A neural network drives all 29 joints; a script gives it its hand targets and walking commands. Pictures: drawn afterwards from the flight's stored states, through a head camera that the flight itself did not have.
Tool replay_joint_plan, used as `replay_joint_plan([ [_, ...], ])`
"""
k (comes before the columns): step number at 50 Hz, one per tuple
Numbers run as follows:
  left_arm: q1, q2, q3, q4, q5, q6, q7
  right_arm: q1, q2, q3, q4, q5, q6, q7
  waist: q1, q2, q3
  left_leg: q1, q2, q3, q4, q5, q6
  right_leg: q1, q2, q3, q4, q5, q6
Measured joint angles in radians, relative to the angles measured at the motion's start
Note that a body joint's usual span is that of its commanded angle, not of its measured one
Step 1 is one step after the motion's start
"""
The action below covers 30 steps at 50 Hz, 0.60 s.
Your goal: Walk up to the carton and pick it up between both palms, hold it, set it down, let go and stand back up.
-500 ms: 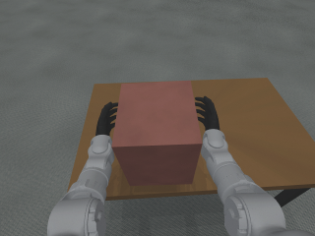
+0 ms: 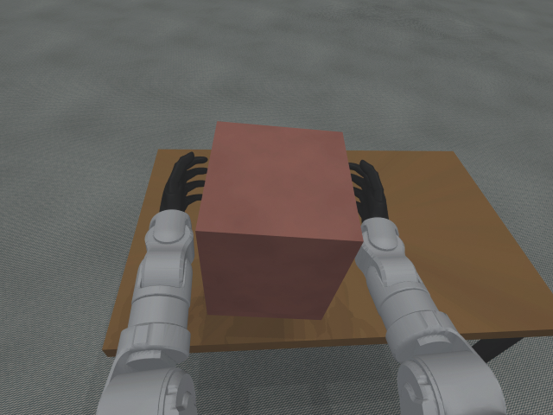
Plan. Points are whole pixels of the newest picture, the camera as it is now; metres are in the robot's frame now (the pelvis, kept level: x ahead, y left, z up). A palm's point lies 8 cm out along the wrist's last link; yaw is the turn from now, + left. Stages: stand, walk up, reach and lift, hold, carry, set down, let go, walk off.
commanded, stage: reach and lift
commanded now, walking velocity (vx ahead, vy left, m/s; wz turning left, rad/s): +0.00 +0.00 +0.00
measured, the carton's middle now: (272, 226) +0.40 +0.00 +0.04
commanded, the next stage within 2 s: hold in 1.46 s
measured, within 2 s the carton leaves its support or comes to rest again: neither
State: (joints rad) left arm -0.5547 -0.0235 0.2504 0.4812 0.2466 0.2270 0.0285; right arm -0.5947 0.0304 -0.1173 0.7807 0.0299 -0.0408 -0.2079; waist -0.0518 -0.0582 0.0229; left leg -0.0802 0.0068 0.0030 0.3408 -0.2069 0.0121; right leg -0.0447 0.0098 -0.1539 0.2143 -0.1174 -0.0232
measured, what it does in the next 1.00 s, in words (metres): stands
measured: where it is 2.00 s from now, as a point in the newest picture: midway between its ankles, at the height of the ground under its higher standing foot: outside the picture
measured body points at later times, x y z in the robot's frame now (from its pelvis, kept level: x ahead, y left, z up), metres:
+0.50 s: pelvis -0.02 +0.01 +0.00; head -0.03 +0.04 +0.45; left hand +0.37 +0.15 +0.16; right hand +0.36 -0.14 +0.14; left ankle -0.01 +0.10 -0.75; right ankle +0.01 -0.10 -0.75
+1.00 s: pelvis -0.01 +0.00 +0.00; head -0.04 +0.03 +0.45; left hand +0.37 +0.14 +0.18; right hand +0.36 -0.15 +0.16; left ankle -0.01 +0.10 -0.75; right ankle +0.01 -0.10 -0.75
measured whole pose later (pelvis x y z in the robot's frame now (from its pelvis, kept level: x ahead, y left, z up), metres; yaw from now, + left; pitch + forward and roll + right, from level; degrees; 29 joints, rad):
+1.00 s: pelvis -0.01 +0.00 +0.00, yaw -1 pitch -10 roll -1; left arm -0.58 -0.06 0.28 0.06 0.37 0.62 -0.07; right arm -0.61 0.03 -0.05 0.53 0.11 0.18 -0.22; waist -0.08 -0.07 0.12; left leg 0.04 0.01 0.02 0.34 -0.21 0.01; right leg 0.05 0.01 -0.14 0.25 -0.13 -0.02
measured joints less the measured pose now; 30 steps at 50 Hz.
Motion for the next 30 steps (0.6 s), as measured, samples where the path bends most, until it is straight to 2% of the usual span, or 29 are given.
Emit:
replay_joint_plan([
  [7, 0.033, -0.03, -0.004, -0.177, 0.049, 0.123, -0.024, 0.041, -0.006, 0.035, -0.12, 0.032, 0.065, 0.002, -0.028, -0.005, 0.038, 0.032, -0.004, 0.005, 0.003, -0.003, 0.006, 0.031, -0.004, 0.005, 0.004, 0.0, 0.006],
  [13, 0.044, -0.051, -0.004, -0.292, 0.066, 0.206, -0.028, 0.045, -0.022, 0.065, -0.197, 0.066, 0.119, 0.003, -0.027, -0.006, 0.055, 0.044, -0.002, 0.024, 0.009, -0.004, 0.01, 0.03, -0.005, 0.023, 0.021, 0.001, 0.008],
  [22, 0.001, -0.046, 0.01, -0.339, 0.091, 0.313, -0.039, -0.004, -0.013, 0.048, -0.184, 0.049, 0.172, 0.016, -0.011, -0.016, 0.054, 0.064, -0.008, 0.029, -0.009, 0.012, 0.012, 0.033, -0.011, 0.029, 0.036, -0.001, 0.006],
  [30, -0.016, -0.041, 0.02, -0.354, 0.111, 0.353, -0.061, -0.016, 0.001, 0.033, -0.184, 0.037, 0.19, 0.018, -0.017, -0.011, 0.065, 0.092, -0.01, 0.021, -0.014, 0.013, 0.009, 0.062, -0.013, 0.021, 0.038, -0.006, 0.005],
])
